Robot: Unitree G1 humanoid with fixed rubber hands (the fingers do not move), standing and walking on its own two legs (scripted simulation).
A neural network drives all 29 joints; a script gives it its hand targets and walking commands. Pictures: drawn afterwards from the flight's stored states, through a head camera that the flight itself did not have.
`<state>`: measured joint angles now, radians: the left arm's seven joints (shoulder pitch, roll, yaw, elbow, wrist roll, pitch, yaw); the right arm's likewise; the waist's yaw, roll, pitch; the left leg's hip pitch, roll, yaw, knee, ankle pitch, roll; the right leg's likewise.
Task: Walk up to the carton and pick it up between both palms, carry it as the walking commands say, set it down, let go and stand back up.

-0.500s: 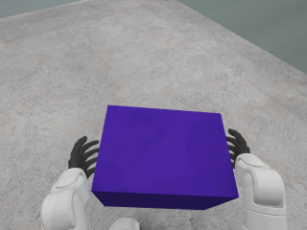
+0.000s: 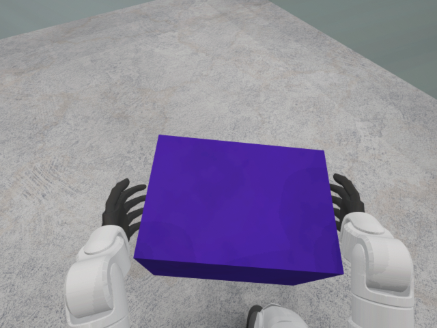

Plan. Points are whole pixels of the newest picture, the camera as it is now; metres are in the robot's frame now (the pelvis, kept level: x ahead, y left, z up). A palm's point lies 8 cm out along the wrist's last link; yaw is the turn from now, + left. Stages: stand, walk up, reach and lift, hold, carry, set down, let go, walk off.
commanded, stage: carry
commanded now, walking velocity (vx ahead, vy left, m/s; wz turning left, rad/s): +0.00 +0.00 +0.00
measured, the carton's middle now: (232, 217) +0.30 -0.02 +0.01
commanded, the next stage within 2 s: none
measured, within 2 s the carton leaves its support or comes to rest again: neither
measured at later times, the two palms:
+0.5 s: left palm (87, 179) +0.34 +0.23 +0.11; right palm (300, 160) +0.36 -0.14 +0.10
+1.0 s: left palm (76, 147) +0.42 +0.27 +0.10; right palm (266, 127) +0.45 -0.10 +0.09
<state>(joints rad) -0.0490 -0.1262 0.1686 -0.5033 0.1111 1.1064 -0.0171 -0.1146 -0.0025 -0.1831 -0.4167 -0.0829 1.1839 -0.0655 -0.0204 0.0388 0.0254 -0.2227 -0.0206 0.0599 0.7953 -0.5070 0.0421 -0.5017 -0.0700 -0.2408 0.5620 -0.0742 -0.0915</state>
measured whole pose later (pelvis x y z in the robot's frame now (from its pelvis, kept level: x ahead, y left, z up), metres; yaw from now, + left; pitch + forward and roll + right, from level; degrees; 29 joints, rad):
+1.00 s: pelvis +0.18 +0.08 +0.01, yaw +2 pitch +4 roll -6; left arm -0.05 -0.11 0.17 -0.49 0.11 1.16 0.01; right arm -0.12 0.00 -0.18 -0.36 -0.09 1.19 -0.06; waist 0.01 0.11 -0.08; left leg 0.01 0.01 0.06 0.47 -0.48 0.01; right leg -0.41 -0.04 -0.28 0.80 -0.47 0.02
